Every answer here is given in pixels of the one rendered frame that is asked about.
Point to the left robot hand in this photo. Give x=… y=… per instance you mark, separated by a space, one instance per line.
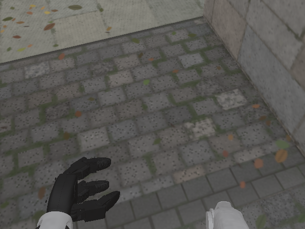
x=67 y=194

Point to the right robot thigh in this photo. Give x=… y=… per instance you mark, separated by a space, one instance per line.
x=225 y=217

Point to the right robot shin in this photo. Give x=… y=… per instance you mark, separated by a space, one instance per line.
x=224 y=204

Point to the robot left forearm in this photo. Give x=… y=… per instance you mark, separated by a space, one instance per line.
x=55 y=220

